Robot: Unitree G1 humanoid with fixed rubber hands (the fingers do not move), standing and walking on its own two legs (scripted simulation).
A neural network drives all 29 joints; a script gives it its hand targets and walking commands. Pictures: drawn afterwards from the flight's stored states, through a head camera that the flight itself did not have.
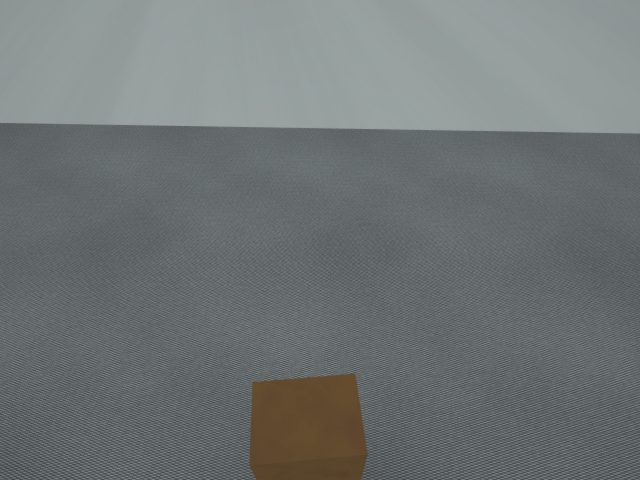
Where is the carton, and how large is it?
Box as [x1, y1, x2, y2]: [249, 374, 367, 479]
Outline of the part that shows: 354,374 252,382 249,465 256,479 360,479 367,453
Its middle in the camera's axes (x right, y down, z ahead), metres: -0.03 +0.51 +1.05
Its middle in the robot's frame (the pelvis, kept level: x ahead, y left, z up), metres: +0.41 +0.04 -0.64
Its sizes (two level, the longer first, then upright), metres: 0.271 0.196 0.256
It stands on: the floor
